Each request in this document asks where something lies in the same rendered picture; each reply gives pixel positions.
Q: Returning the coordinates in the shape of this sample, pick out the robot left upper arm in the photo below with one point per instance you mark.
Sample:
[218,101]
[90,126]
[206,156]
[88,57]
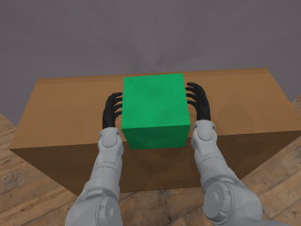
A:
[100,211]

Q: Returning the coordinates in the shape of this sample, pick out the robot left forearm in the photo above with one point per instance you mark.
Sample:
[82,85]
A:
[105,175]

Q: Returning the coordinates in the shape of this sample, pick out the carton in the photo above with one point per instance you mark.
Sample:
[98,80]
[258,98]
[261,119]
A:
[154,111]

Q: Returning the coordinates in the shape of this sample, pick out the right robot hand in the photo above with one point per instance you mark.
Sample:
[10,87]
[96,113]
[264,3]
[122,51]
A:
[201,103]

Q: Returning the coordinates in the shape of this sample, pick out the robot right upper arm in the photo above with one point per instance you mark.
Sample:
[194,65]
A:
[226,204]

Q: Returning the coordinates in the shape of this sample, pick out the left robot hand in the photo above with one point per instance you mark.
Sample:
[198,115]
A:
[109,115]

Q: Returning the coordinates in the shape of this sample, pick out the pedestal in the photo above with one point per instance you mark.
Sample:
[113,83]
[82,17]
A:
[58,132]

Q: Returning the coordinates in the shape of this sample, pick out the robot right forearm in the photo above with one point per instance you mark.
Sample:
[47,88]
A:
[210,162]

